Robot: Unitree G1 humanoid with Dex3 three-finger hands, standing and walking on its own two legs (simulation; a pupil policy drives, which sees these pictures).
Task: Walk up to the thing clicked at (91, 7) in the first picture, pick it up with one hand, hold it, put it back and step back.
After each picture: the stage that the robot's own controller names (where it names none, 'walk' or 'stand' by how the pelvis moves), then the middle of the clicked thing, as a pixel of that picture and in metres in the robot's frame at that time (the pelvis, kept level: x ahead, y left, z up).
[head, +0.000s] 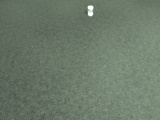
stand; (90, 11) +2.02 -0.06 -0.72
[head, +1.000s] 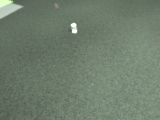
walk; (74, 28) +1.87 +0.27 -0.69
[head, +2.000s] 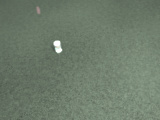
walk; (57, 46) +1.28 +0.40 -0.71
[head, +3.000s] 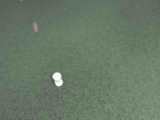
walk; (57, 79) +0.84 +0.33 -0.72
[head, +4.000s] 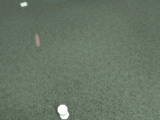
walk; (63, 112) +0.52 +0.22 -0.71
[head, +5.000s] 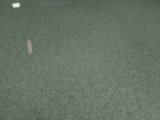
stand; out of the picture +0.36 +0.17 -0.70
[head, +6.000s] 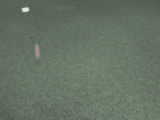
stand; out of the picture +0.34 +0.15 -0.72
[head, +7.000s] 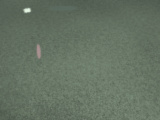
stand; out of the picture +0.35 +0.16 -0.73
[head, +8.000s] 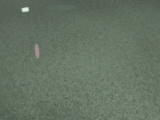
stand; out of the picture +0.33 +0.17 -0.73
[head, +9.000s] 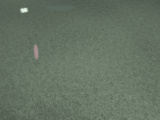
stand; out of the picture +0.33 +0.17 -0.73
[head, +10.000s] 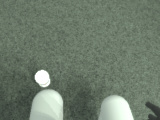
go down; (43, 79) +0.39 +0.20 -0.43
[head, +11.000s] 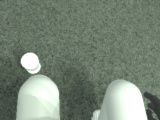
go down; (31, 63) +0.41 +0.23 -0.31
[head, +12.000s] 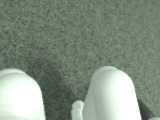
close in; out of the picture +0.38 +0.26 -0.23
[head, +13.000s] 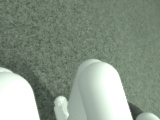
close; out of the picture +0.39 +0.27 -0.21
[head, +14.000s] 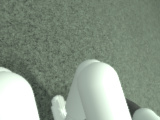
lift; out of the picture +0.38 +0.28 -0.22
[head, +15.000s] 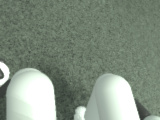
lift; out of the picture +0.30 +0.26 -0.16
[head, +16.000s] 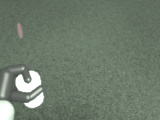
lift; (30, 90) +0.31 +0.18 +0.01
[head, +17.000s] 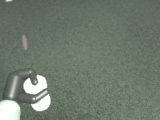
hold; (38, 93) +0.31 +0.17 -0.01
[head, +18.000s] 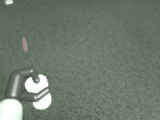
hold; (39, 92) +0.32 +0.17 -0.01
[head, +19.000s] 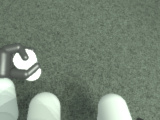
crouch; (28, 66) +0.39 +0.19 -0.10
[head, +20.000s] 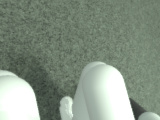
lower; out of the picture +0.38 +0.28 -0.22
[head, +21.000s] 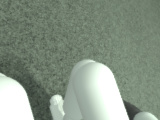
lower; out of the picture +0.39 +0.30 -0.22
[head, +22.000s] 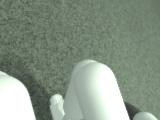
lower; out of the picture +0.39 +0.30 -0.22
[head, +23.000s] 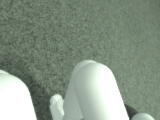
lower; out of the picture +0.39 +0.30 -0.22
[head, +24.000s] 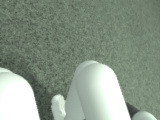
loosen; out of the picture +0.38 +0.29 -0.22
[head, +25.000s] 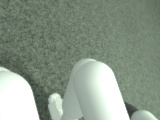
withdraw; out of the picture +0.37 +0.28 -0.22
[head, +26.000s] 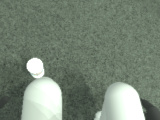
walk; (36, 68) +0.41 +0.23 -0.33
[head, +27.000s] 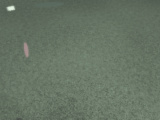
stand; out of the picture +0.33 +0.17 -0.66
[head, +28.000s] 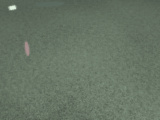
stand; out of the picture +0.35 +0.19 -0.67
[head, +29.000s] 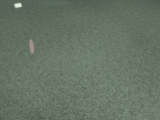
stand; out of the picture +0.35 +0.18 -0.69
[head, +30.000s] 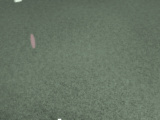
walk; out of the picture +0.38 +0.17 -0.71
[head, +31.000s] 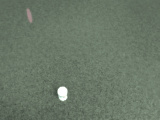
walk; (62, 94) +0.52 +0.13 -0.70
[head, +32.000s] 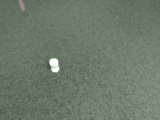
walk; (54, 65) +0.79 +0.27 -0.69
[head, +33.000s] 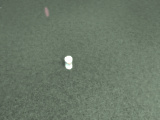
stand; (68, 62) +0.99 +0.18 -0.71
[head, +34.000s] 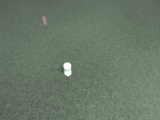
stand; (67, 69) +0.99 +0.18 -0.73
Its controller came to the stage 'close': yes
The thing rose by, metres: 0.69
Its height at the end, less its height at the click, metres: +0.00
